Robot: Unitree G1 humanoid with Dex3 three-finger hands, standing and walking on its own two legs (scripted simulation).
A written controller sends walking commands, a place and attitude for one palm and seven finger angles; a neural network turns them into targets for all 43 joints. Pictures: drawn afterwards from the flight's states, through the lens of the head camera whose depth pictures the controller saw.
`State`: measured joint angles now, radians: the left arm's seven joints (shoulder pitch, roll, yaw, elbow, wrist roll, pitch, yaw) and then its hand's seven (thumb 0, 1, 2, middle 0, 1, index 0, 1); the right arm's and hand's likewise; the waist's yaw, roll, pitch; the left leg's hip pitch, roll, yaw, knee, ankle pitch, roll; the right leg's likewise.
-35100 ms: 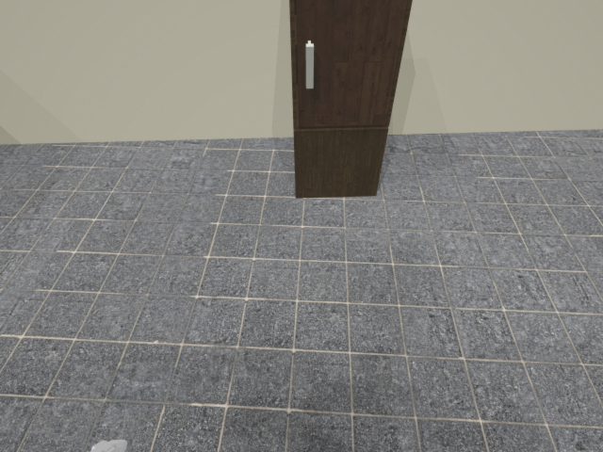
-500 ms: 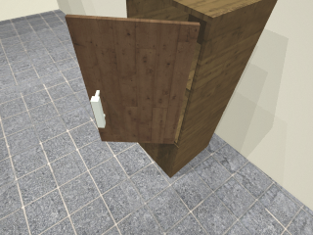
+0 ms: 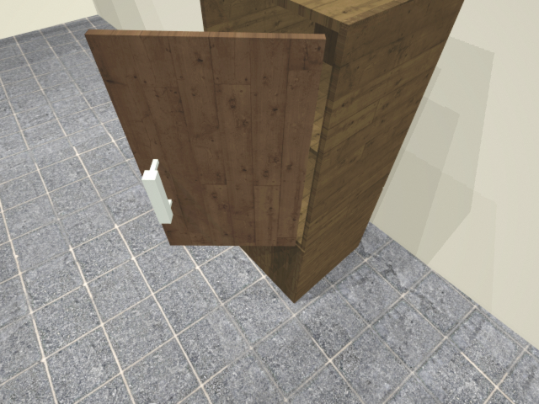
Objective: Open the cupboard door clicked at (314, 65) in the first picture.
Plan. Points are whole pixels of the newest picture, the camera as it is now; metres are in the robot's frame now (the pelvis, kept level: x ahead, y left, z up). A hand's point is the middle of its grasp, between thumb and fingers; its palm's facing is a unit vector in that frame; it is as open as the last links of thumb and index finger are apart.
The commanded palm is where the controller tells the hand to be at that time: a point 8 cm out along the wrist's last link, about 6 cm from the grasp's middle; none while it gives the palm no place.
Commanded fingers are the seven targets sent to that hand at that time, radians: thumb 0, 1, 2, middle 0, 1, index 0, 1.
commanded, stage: come to a stop and stand still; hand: left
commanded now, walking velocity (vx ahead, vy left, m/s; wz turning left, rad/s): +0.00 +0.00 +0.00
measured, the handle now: (160, 191) +0.54 +0.27 -0.07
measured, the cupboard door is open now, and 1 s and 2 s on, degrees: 49 49 49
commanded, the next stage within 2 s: look again from close up in 0.46 s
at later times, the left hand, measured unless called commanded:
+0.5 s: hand out of the picture -0.03 +0.16 -0.17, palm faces +0.04 -0.98 -0.19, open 7.3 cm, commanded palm none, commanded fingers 0.00 0.90 0.90 -0.20 -0.30 -0.20 -0.30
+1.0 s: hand out of the picture +0.01 +0.18 -0.16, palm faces +0.06 -0.97 -0.23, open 7.3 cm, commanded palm none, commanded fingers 0.00 0.90 0.90 -0.20 -0.30 -0.20 -0.30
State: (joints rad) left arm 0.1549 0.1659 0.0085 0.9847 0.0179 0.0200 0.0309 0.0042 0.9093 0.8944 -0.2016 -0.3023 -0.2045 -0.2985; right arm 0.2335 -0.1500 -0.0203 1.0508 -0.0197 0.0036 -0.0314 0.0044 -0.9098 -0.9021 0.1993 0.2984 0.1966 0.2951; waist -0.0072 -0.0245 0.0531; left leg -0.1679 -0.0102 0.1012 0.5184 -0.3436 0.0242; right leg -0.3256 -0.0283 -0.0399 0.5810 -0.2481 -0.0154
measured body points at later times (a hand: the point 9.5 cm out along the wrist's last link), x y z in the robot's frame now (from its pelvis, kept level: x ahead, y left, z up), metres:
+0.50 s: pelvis -0.01 -0.02 +0.01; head +0.00 -0.02 +0.46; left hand -0.03 +0.21 -0.15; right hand -0.03 -0.24 -0.15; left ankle -0.04 +0.10 -0.73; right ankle +0.04 -0.11 -0.73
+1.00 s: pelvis +0.00 +0.00 +0.01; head +0.00 -0.02 +0.46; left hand +0.01 +0.24 -0.14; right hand +0.00 -0.20 -0.16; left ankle -0.04 +0.10 -0.73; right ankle +0.04 -0.11 -0.73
